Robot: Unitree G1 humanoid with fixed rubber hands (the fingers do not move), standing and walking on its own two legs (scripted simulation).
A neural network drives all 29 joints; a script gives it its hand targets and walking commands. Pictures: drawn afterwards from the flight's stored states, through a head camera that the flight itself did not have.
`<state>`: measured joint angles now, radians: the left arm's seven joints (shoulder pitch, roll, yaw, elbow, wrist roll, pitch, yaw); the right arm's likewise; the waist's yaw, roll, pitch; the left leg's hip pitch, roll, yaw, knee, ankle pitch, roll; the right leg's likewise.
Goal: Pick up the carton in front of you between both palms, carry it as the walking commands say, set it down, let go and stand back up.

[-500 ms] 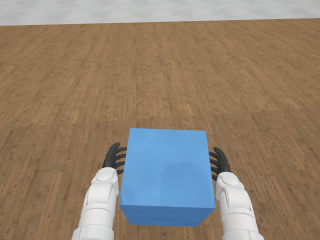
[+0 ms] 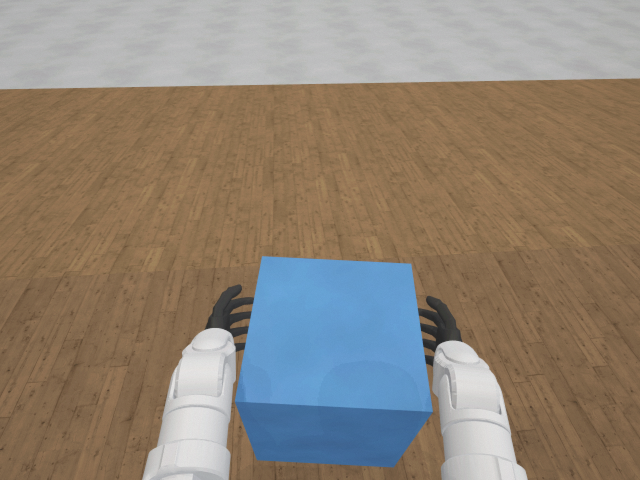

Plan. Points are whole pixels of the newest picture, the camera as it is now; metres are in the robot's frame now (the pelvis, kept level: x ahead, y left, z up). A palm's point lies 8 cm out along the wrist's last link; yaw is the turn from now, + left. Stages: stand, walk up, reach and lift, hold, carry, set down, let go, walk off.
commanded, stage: reach and lift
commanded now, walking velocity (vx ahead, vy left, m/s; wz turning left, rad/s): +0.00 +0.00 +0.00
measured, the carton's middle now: (330, 366) +0.31 +0.00 -0.05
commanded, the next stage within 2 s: hold in 0.66 s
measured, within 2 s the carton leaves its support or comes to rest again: neither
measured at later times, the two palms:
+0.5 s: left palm (218, 331) +0.31 +0.15 +0.04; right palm (447, 342) +0.30 -0.15 +0.04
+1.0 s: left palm (215, 329) +0.30 +0.15 +0.06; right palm (453, 342) +0.29 -0.15 +0.05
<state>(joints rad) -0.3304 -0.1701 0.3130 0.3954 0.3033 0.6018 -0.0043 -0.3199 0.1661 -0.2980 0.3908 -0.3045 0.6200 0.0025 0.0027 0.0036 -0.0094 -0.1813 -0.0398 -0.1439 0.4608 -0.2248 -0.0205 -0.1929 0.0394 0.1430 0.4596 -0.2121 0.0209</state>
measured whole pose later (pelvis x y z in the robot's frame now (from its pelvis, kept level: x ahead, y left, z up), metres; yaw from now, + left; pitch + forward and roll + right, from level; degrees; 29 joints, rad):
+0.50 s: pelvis +0.02 +0.00 +0.01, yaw +0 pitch -4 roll +0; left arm -0.26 -0.15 0.24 0.31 0.28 0.67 0.00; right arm -0.25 0.15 -0.22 0.31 -0.28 0.69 -0.01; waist 0.00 0.00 -0.02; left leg -0.09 -0.03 -0.14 0.37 -0.21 -0.02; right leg -0.10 0.03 0.14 0.37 -0.20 0.02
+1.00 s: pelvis +0.01 +0.00 +0.01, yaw +0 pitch -7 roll +0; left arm -0.28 -0.16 0.24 0.26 0.29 0.76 -0.01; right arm -0.28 0.15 -0.23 0.26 -0.29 0.77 0.00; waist 0.00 0.00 0.00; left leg -0.04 -0.03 -0.14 0.36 -0.19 -0.02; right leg -0.05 0.03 0.14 0.35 -0.18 0.02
